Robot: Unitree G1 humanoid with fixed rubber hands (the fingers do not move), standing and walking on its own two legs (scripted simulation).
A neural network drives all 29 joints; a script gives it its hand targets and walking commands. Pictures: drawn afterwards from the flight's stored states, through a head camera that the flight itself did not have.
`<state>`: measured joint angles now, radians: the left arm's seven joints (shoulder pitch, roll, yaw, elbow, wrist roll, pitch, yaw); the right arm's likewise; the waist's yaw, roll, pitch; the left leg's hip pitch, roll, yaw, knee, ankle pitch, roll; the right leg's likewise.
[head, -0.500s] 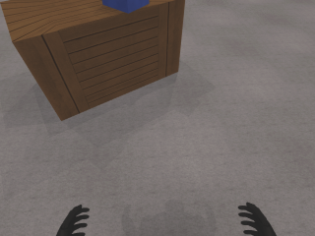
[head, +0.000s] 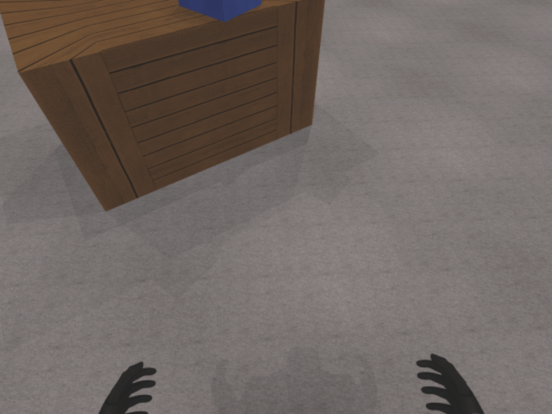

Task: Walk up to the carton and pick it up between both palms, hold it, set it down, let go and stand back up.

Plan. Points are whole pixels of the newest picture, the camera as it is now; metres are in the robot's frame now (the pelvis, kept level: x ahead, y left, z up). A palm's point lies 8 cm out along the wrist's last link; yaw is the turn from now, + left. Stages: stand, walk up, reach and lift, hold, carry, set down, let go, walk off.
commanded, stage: stand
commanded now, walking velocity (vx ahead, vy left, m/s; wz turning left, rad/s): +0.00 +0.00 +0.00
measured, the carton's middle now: out of the picture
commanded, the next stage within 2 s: walk up in 0.62 s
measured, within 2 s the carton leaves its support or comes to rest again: neither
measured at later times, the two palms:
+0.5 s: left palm out of the picture +0.13 +0.25 -0.08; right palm out of the picture +0.13 -0.25 -0.08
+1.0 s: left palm out of the picture +0.06 +0.31 -0.09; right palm (460, 406) +0.14 -0.24 -0.07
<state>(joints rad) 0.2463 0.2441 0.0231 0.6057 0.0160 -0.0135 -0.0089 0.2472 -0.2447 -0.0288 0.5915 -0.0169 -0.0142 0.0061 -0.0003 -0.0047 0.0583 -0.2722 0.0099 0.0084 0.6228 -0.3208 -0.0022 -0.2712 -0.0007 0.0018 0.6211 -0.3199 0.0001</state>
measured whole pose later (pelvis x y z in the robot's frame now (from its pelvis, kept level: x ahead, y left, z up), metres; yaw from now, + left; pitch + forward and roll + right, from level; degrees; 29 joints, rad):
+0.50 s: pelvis -0.01 +0.00 +0.00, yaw +0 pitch -2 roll +0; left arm 0.24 0.26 0.02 0.61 0.01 -0.01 -0.01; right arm 0.25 -0.25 -0.03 0.60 -0.01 -0.01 0.01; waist 0.00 0.00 0.04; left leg -0.27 0.01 0.01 0.60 -0.30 0.00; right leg -0.26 0.00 0.00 0.60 -0.30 0.00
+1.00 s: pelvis +0.01 +0.02 +0.00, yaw +8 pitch -2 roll -2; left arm 0.30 0.33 0.07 0.67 0.08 -0.07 -0.01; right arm 0.37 -0.28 -0.08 0.61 -0.04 -0.01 0.06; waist 0.04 -0.01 0.01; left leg -0.46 0.05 -0.01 0.93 -0.47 0.02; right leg -0.20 -0.05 -0.12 0.59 -0.36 -0.06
